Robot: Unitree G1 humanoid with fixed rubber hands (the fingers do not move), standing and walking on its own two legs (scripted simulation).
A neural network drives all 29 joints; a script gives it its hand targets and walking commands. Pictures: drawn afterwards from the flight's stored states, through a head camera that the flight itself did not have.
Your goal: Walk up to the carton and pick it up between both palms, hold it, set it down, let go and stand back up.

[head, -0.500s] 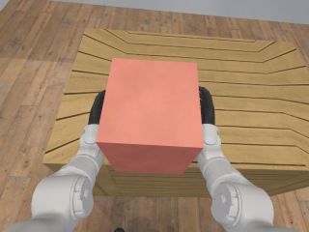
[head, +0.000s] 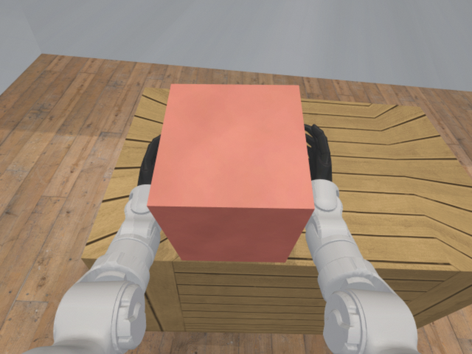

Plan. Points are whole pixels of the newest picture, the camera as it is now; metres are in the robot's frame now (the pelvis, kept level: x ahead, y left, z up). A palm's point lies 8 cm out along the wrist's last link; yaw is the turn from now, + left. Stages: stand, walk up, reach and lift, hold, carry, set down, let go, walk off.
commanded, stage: reach and lift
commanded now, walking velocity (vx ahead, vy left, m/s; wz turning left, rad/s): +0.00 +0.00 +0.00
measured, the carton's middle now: (234, 182) +0.41 +0.00 +0.08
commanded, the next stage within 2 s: hold in 1.96 s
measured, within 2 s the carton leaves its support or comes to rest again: neither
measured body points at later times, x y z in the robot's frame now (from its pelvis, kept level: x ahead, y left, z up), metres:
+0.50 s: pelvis -0.02 +0.00 +0.01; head -0.07 +0.01 +0.46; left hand +0.39 +0.16 +0.15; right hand +0.39 -0.14 +0.16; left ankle +0.06 +0.12 -0.72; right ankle -0.01 -0.10 -0.72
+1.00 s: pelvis -0.01 -0.01 +0.02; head -0.07 +0.01 +0.46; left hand +0.38 +0.17 +0.16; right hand +0.39 -0.13 +0.19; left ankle +0.06 +0.12 -0.72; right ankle -0.01 -0.10 -0.72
